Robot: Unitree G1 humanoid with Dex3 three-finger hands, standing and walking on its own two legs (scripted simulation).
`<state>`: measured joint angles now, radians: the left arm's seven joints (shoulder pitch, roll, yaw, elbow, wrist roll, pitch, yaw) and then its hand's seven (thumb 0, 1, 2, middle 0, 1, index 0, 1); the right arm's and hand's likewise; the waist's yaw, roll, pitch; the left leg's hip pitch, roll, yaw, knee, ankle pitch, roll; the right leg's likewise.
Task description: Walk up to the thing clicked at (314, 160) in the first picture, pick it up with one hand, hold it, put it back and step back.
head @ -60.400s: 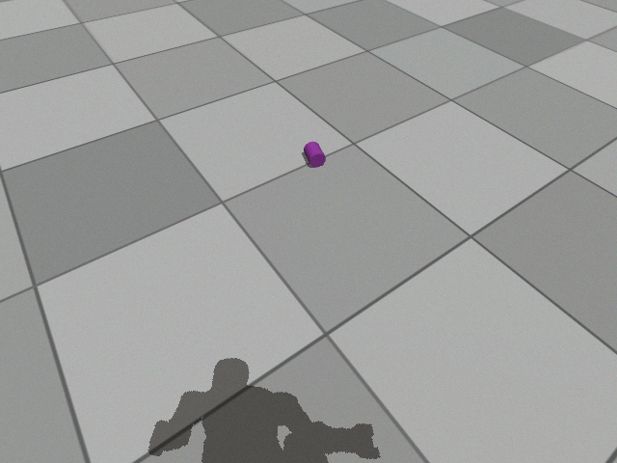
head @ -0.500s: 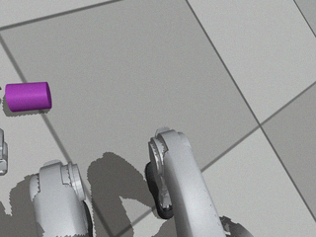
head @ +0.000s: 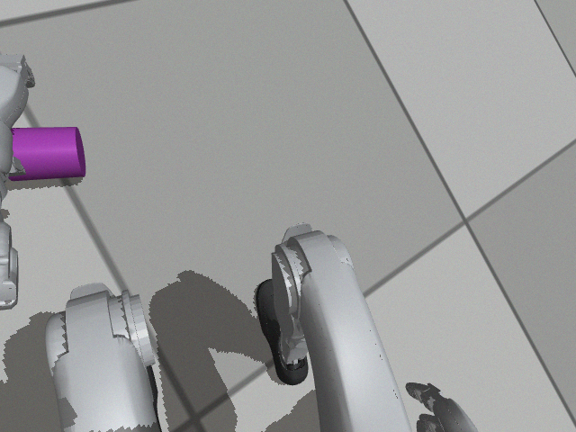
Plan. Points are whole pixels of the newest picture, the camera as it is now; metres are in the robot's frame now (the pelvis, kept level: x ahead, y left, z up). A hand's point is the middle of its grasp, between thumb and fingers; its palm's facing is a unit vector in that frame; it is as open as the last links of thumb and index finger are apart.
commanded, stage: home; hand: left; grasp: from above
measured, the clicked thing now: (45, 153) +0.56 +0.20 -0.30
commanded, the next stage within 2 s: none
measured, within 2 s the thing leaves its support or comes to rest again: neither
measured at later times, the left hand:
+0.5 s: hand out of the picture +0.52 +0.24 -0.07, palm faces -0.37 -0.35 -0.86, open 11.2 cm
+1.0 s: hand out of the picture +0.33 +0.19 +0.14, palm faces -0.07 -0.89 -0.44, open 7.4 cm
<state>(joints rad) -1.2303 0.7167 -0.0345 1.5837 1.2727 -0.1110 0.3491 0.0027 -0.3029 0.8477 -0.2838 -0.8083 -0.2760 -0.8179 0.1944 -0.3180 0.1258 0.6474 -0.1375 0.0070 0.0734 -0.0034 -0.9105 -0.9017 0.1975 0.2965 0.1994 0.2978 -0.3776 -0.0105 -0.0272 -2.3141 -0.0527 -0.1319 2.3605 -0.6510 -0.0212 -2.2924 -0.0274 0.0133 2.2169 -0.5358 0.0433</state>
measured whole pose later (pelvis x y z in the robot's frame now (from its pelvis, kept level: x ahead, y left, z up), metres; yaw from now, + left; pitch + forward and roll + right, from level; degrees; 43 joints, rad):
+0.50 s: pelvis +0.02 +0.01 +0.05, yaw +0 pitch +38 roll -9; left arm -0.86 0.57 0.07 0.93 0.89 0.03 0.05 0.00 0.10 0.89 -0.25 -0.55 -0.23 -0.57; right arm 0.29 -0.32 0.03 0.56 -0.05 0.13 0.11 0.00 -0.90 -0.90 0.20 0.30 0.20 0.30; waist -0.21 0.10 -0.13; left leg -2.19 -0.05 -0.11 2.24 -0.72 0.02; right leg -2.15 -0.05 0.02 2.09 -0.61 0.05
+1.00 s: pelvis +0.03 -0.01 +0.24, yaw +5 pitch +25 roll -3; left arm -0.18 0.28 -0.01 0.46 0.19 0.27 0.12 0.01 0.88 0.90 -0.21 -0.30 -0.21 -0.31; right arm 0.11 -0.22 0.03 0.58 0.03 -0.04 -0.04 0.00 -0.91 -0.90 0.20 0.30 0.20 0.30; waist -0.10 0.02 -0.20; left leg -1.41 0.00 -0.08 1.59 -0.62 -0.02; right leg -1.42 -0.06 -0.01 1.51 -0.53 0.05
